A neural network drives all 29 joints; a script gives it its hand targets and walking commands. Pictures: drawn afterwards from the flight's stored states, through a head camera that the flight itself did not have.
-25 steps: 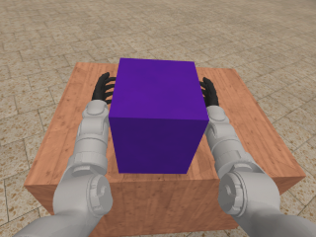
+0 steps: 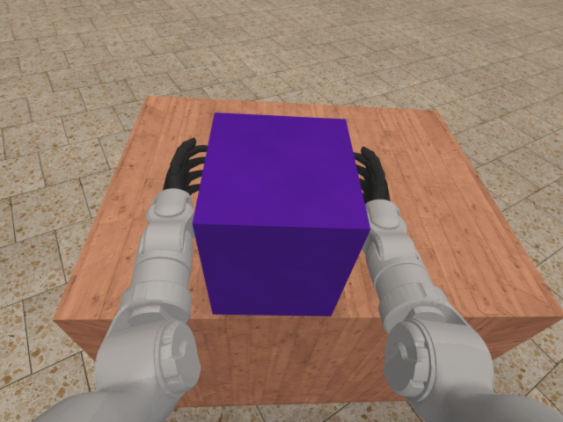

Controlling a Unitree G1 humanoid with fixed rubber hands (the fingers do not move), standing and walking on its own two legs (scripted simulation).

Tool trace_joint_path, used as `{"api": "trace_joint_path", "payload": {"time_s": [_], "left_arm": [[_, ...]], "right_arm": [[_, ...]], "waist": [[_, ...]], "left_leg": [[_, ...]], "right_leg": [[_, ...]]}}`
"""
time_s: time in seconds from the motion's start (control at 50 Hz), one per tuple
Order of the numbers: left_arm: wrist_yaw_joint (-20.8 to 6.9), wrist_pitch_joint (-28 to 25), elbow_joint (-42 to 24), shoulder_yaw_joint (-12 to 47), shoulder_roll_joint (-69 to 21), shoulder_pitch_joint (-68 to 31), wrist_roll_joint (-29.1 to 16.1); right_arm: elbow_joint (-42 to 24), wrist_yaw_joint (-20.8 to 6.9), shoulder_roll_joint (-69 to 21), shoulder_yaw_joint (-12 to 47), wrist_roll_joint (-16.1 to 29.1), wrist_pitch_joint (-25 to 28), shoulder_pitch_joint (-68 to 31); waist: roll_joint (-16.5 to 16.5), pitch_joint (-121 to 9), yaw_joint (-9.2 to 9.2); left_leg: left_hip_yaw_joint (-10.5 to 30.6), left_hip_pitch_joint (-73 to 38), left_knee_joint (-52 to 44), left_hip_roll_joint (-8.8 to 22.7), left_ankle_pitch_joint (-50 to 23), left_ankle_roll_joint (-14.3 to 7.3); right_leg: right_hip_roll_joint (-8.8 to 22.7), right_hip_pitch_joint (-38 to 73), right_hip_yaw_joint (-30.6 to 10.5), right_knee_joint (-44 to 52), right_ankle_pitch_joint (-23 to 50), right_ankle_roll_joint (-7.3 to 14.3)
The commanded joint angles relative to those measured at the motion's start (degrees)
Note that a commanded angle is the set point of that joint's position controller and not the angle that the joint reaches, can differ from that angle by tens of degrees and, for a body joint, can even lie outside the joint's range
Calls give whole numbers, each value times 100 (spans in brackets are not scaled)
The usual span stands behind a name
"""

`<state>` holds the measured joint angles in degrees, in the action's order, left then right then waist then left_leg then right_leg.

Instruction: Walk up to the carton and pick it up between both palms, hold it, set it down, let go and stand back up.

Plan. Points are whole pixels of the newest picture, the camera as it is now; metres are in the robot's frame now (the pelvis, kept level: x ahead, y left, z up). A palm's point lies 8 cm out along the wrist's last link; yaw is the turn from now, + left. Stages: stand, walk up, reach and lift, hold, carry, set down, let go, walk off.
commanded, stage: set down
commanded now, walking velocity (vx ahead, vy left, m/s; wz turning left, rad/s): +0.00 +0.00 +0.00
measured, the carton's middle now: (276, 220) +0.38 +0.07 +0.06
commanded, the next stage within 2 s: none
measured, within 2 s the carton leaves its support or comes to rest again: rests again in 0.66 s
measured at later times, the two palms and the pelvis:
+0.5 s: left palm (176, 201) +0.37 +0.22 +0.09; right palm (369, 211) +0.40 -0.07 +0.09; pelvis -0.01 +0.01 +0.00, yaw +0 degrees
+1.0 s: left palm (179, 207) +0.37 +0.22 +0.07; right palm (367, 218) +0.40 -0.08 +0.08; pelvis +0.00 +0.00 +0.00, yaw +0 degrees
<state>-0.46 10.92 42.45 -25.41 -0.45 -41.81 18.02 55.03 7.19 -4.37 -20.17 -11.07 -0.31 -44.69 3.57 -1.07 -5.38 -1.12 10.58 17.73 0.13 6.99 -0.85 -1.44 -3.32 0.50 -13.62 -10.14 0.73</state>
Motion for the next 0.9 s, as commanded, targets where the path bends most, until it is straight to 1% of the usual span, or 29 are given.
{"api": "trace_joint_path", "payload": {"time_s": [0.0, 0.06, 0.14, 0.22, 0.3, 0.42, 0.6, 0.8, 0.88], "left_arm": [[-834, -376, -697, 2085, -3212, -4084, -369], [-781, -441, -646, 2163, -3291, -4131, -396], [-778, -473, -376, 2023, -3302, -4019, -303], [-788, -515, -183, 1816, -3268, -3954, -189], [-774, -580, -91, 1647, -3208, -3914, -85], [-713, -709, -103, 1550, -3150, -3880, -4], [-628, -955, -111, 1621, -3148, -3791, -13], [-671, -1218, 63, 1605, -3119, -3578, -5], [-730, -1273, 199, 1484, -3092, -3420, 66]], "right_arm": [[-1263, -765, -3311, 1721, 31, 639, -4127], [-1246, -790, -3258, 1625, -34, 676, -4108], [-1112, -817, -3110, 1346, -213, 713, -4057], [-994, -864, -3023, 1065, -402, 776, -4030], [-891, -921, -2992, 860, -554, 838, -3966], [-822, -997, -3021, 741, -687, 938, -3847], [-837, -1030, -3141, 812, -791, 1111, -3657], [-759, -977, -3319, 912, -923, 1258, -3368], [-725, -954, -3368, 912, -982, 1295, -3293]], "waist": [[-601, -3562, 1], [-628, -3602, 28], [-573, -3382, 34], [-542, -3242, 20], [-557, -3159, -10], [-607, -3209, -59], [-595, -3454, -79], [-495, -3498, -56], [-429, -3328, -90]], "left_leg": [[-602, -1636, 362, -89, -2898, 422], [-568, -1910, 424, -38, -3040, 445], [-591, -1867, 339, -8, -2693, 417], [-644, -1728, 244, -1, -2386, 391], [-689, -1654, 201, -5, -2275, 372], [-729, -1652, 219, -3, -2368, 364], [-726, -1710, 326, 22, -2685, 351], [-729, -1516, 351, 28, -2855, 300], [-751, -1349, 335, 25, -2843, 259]], "right_leg": [[-25, 512, 340, -131, 1846, -309], [-85, 180, 366, 14, 1356, -215], [-85, 45, 377, 127, 844, -148], [-72, 63, 393, 144, 611, -128], [-65, 79, 411, 134, 513, -122], [-71, 30, 434, 108, 501, -116], [-80, -75, 443, 78, 681, -105], [-38, 85, 393, 0, 1111, -140], [-12, 222, 372, -59, 1323, -170]]}}
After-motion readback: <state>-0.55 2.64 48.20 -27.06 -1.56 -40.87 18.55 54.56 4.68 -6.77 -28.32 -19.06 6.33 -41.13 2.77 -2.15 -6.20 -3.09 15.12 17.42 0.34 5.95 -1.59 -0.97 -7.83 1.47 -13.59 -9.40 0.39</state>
